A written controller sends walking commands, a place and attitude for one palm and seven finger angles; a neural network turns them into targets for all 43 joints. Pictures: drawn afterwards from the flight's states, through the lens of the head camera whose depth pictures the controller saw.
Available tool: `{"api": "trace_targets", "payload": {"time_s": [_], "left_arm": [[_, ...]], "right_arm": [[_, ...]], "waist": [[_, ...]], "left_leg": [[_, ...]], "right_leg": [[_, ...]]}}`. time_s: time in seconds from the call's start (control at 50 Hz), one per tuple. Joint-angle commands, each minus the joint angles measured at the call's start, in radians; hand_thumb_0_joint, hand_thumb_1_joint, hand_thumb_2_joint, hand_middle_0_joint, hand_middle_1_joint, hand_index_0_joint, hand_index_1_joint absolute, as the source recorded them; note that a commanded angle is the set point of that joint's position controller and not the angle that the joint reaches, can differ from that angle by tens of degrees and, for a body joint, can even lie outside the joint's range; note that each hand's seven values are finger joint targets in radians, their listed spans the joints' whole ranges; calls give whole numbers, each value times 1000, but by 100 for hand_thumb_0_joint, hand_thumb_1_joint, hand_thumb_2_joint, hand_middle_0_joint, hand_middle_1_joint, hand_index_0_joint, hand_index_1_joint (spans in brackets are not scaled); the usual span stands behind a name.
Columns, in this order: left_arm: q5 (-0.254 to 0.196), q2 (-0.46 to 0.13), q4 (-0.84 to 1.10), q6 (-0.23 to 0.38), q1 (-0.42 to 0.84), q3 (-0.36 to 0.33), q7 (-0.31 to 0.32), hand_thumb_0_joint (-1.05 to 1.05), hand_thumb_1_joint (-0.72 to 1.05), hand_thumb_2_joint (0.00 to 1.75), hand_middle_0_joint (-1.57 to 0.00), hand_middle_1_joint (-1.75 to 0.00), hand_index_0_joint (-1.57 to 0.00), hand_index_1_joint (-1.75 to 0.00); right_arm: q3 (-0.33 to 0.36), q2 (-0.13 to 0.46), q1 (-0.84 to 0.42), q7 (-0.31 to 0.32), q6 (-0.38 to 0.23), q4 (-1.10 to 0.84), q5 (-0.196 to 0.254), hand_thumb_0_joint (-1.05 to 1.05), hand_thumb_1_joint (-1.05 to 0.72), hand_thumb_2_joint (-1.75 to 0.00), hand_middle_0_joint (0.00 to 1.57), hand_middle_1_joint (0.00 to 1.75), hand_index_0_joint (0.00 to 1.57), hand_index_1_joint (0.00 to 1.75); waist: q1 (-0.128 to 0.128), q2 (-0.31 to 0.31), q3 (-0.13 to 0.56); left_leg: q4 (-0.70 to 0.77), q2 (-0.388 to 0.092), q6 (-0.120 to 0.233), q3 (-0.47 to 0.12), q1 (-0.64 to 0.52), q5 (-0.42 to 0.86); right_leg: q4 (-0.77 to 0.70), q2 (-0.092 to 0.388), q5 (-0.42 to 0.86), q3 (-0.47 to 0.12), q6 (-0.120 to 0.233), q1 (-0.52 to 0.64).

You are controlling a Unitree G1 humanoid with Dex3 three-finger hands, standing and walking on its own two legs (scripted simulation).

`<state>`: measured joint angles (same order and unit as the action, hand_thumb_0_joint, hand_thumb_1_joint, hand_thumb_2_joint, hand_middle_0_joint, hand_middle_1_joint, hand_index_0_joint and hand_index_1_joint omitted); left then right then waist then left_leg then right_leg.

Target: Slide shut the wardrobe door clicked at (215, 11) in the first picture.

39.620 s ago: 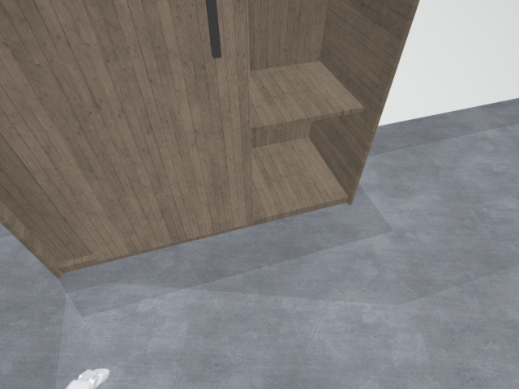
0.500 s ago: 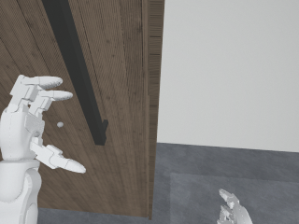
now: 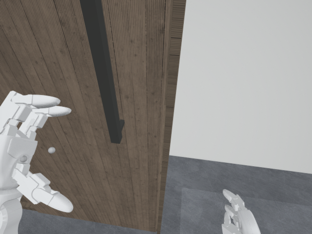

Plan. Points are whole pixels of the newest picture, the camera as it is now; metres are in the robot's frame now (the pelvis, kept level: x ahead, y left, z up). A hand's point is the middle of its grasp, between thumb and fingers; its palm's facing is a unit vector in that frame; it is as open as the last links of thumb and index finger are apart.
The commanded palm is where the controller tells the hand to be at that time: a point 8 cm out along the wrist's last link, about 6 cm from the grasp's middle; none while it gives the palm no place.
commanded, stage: draw the hand back to the body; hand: left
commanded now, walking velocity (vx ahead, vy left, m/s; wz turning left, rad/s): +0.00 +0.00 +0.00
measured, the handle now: (110, 77) +0.30 +0.16 +0.29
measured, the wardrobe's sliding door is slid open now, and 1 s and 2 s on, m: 0.00 0.00 0.00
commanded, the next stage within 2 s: step back with the hand held close in 1.62 s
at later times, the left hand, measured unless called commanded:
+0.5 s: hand (54, 150) +0.17 +0.22 +0.21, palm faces +0.12 -0.99 -0.08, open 14.7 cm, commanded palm +0.11 +0.25 +0.22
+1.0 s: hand (51, 148) +0.19 +0.25 +0.18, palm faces +0.45 -0.80 -0.40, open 11.2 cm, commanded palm +0.13 +0.28 +0.20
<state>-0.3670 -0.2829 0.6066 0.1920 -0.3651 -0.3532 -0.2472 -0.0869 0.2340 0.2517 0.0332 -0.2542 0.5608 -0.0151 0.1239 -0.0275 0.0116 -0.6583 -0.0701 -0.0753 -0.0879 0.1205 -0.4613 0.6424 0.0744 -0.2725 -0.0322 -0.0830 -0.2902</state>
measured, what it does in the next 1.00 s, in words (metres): stands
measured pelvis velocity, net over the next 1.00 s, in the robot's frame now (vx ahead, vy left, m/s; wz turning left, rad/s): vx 0.00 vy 0.00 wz -0.03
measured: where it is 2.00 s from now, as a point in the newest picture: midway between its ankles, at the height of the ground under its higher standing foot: outside the picture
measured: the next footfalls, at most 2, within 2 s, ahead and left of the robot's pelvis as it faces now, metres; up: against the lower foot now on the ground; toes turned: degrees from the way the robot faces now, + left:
none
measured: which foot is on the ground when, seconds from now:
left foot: down 0.00-1.00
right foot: down 0.00-1.00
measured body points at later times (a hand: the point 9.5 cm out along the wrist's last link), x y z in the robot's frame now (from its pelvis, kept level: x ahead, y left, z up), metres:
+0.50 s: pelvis -0.01 +0.00 +0.01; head -0.08 -0.02 +0.45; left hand +0.16 +0.27 +0.22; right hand +0.21 -0.19 -0.03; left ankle -0.06 +0.17 -0.72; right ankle +0.05 -0.18 -0.72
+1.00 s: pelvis +0.00 +0.00 +0.01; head -0.02 -0.02 +0.46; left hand +0.17 +0.29 +0.21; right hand +0.15 -0.23 -0.08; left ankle -0.06 +0.17 -0.72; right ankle +0.05 -0.18 -0.72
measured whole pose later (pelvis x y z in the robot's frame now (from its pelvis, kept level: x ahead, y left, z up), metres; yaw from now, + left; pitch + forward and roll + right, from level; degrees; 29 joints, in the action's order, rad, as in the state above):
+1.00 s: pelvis +0.00 +0.00 +0.01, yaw -2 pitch -5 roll +0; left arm -0.03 -0.32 0.44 0.11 -0.42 -0.33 0.11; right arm 0.00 0.23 0.29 0.11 -0.26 0.68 -0.03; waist 0.08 -0.06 -0.05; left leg -0.54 -0.07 -0.07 -0.05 0.06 -0.39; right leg 0.53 0.07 -0.20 -0.06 -0.09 -0.24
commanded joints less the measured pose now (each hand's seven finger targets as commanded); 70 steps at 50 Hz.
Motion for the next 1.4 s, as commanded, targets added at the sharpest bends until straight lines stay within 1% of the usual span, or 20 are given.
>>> {"api": "trace_targets", "payload": {"time_s": [0.0, 0.02, 0.04, 0.06, 0.14, 0.24, 0.26, 0.4, 0.46, 0.52, 0.54, 0.56, 0.58, 0.66, 0.7, 0.76, 0.78, 0.94, 1.22, 1.38], "left_arm": [[-19, -113, 145, 47, 162, -42, 33, 0, -55, 20, -25, -115, -25, -115], [-11, -113, 142, 40, 168, -33, 34, 0, -55, 20, -25, -115, -25, -115], [79, -200, 87, -97, 105, -29, 41, 0, -55, 20, -25, -115, -25, -115], [77, -199, 179, -158, 198, -40, 50, 0, -55, 20, -25, -115, -25, -115], [99, -193, 208, -283, 197, -28, 65, 0, -55, 20, -25, -115, -25, -115], [58, -219, 219, -427, 209, -88, 50, 0, -55, 20, -25, -115, -25, -115], [40, -239, 238, -451, 235, -126, 46, 0, -55, 20, -25, -115, -25, -115], [-24, -169, 111, -575, 287, -91, 2, 0, -55, 20, -25, -115, -25, -115], [-14, -232, 110, -617, 357, -143, -6, 0, -48, 24, -25, -111, -25, -111], [4, -219, 101, -612, 314, -113, -10, 0, -37, 29, -24, -104, -24, -104], [198, -306, 305, -361, 376, -100, 149, 0, -33, 31, -24, -102, -24, -102], [206, -293, 159, -288, 230, -133, 216, 0, -30, 32, -24, -100, -24, -100], [211, -169, 107, -259, 127, -32, 236, 0, -26, 34, -24, -98, -24, -98], [270, -235, 168, -143, 62, -93, 304, 0, -12, 41, -24, -89, -24, -89], [288, -206, 120, -100, 6, -66, 329, 0, -4, 44, -23, -85, -23, -85], [308, -270, 152, -61, 80, -122, 358, 0, 7, 50, -23, -79, -23, -79], [320, -219, 152, -40, 91, -64, 365, 0, 10, 51, -23, -77, -23, -77], [341, -219, 10, -11, 36, -78, 379, 0, 39, 65, -22, -60, -22, -60], [346, -222, -61, -10, 103, -98, 368, 0, 90, 90, -20, -30, -20, -30], [351, -204, 13, -19, 133, -65, 363, 0, 90, 90, -20, -30, -20, -30]], "right_arm": [[46, 112, -129, 24, -85, -156, 7, 0, -90, -90, 20, 30, 20, 30], [46, 115, -133, 24, -84, -153, 10, 0, -90, -90, 20, 30, 20, 30], [45, 117, -141, 24, -65, -146, 30, 0, -90, -90, 20, 30, 20, 30], [51, 130, -170, 27, -41, -168, 40, 0, -90, -90, 20, 30, 20, 30], [38, 109, -179, 39, -48, -177, 44, 0, -90, -90, 20, 30, 20, 30], [27, 112, -221, 53, -57, -176, 64, 0, -90, -90, 20, 30, 20, 30], [27, 124, -247, 53, -52, -178, 70, 0, -90, -90, 20, 30, 20, 30], [9, 118, -247, 64, -62, -154, 89, 0, -90, -90, 20, 30, 20, 30], [21, 136, -272, 68, -46, -156, 98, 0, -90, -90, 20, 30, 20, 30], [19, 126, -243, 62, -48, -162, 92, 0, -90, -90, 20, 30, 20, 30], [62, 95, -190, 47, -76, -198, 25, 0, -90, -90, 20, 30, 20, 30], [67, 109, -166, 42, -91, -158, 12, 0, -90, -90, 20, 30, 20, 30], [54, 88, -160, 36, -91, -154, 14, 0, -90, -90, 20, 30, 20, 30], [93, 97, -135, 32, -65, -143, 5, 0, -90, -90, 20, 30, 20, 30], [93, 80, -114, 47, -71, -135, 0, 0, -90, -90, 20, 30, 20, 30], [115, 103, -120, 65, -69, -127, -3, 0, -90, -90, 20, 30, 20, 30], [105, 80, -123, 75, -81, -123, -7, 0, -90, -90, 20, 30, 20, 30], [126, 102, -122, 90, -83, -70, -14, 0, -90, -90, 20, 30, 20, 30], [132, 99, -114, 68, -48, -60, -15, 0, -90, -90, 20, 30, 20, 30], [127, 88, -124, 59, -39, -75, -24, 0, -90, -90, 20, 30, 20, 30]], "waist": [[-17, 1, -45], [-14, -2, -48], [7, -59, -32], [-14, -134, 18], [-1, -45, 22], [7, -12, 90], [9, -71, 136], [-5, -29, -14], [-3, -60, 34], [-4, -18, 10], [-19, -12, -32], [-24, -4, -19], [-27, 20, -101], [-35, -96, 65], [-37, -52, 16], [-47, -32, 100], [-41, -19, 30], [-32, 48, 18], [-39, -34, 11], [-37, -73, 69]], "left_leg": [[138, 74, 61, 83, 205, 208], [142, 76, 62, 82, 218, 182], [184, 72, 65, 101, 235, 141], [193, 91, 63, 111, 221, 97], [197, 84, 72, 98, 200, 179], [211, 76, 68, 91, 156, 227], [209, 79, 63, 96, 144, 220], [234, 74, 61, 96, 144, 231], [228, 80, 70, 108, 127, 185], [219, 79, 76, 110, 131, 257], [198, 96, 71, 152, 177, 307], [189, 80, 60, 165, 189, 249], [197, 80, 60, 156, 219, 247], [197, 79, 67, 180, 142, 211], [198, 78, 70, 181, 149, 224], [198, 83, 78, 187, 108, 180], [203, 87, 80, 172, 129, 207], [240, 76, 87, 163, 113, 285], [271, 66, 67, 169, 99, 437], [259, 67, 62, 161, 59, 573]], "right_leg": [[-107, -58, 32, 79, 87, 96], [-112, -59, -4, 76, 86, 88], [-109, -63, -21, 72, 91, 105], [-109, -54, -48, 70, 83, 130], [-121, -64, 9, 88, 84, 147], [-120, -75, 60, 100, 83, 183], [-109, -74, 60, 94, 83, 203], [-143, -87, 73, 109, 83, 139], [-153, -91, 21, 89, 78, 143], [-161, -90, 79, 99, 79, 153], [-201, -93, 105, 95, 58, 143], [-194, -86, 34, 93, 67, 142], [-192, -87, 35, 102, 73, 109], [-188, -61, 26, 71, 70, 191], [-201, -64, 28, 80, 72, 175], [-224, -53, -50, 64, 63, 196], [-223, -59, -8, 77, 74, 181], [-197, -61, 82, 92, 70, 207], [-183, -67, 225, 99, 76, 236], [-180, -61, 318, 108, 74, 268]]}}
